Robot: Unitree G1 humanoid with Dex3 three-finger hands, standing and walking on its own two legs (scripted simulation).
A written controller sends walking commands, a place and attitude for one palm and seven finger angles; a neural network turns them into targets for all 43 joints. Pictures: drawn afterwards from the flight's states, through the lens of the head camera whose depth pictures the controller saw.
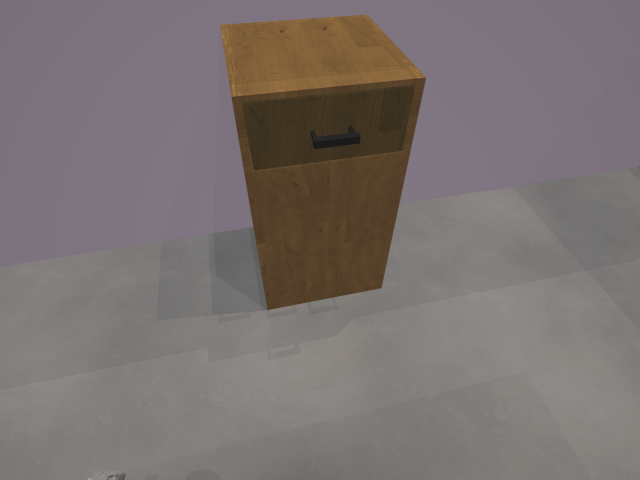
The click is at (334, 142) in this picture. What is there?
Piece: drawer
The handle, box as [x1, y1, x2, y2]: [311, 126, 359, 148]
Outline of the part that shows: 359,135 357,132 354,131 352,126 348,126 350,132 349,133 317,137 314,130 311,131 314,148 359,143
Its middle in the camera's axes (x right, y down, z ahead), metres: +0.03 -0.25 +0.93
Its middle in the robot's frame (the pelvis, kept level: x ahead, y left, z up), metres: +0.86 +0.02 -0.04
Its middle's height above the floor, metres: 0.73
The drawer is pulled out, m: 0.00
